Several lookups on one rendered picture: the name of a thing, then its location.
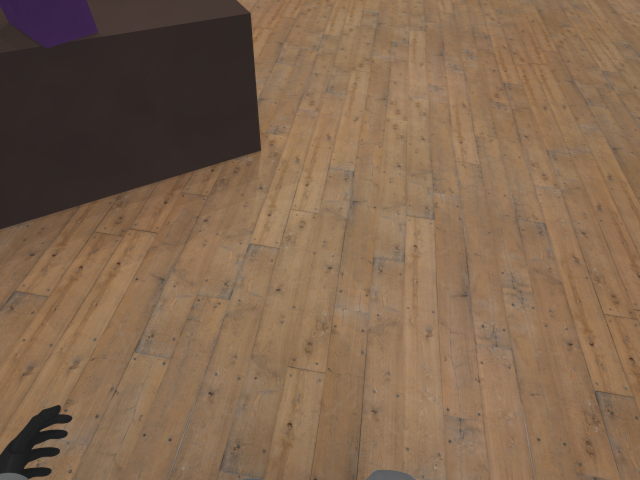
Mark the left robot hand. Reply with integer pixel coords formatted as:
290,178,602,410
0,405,72,479

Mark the carton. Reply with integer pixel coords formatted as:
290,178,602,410
0,0,98,48

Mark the pedestal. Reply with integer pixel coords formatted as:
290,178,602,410
0,0,261,229

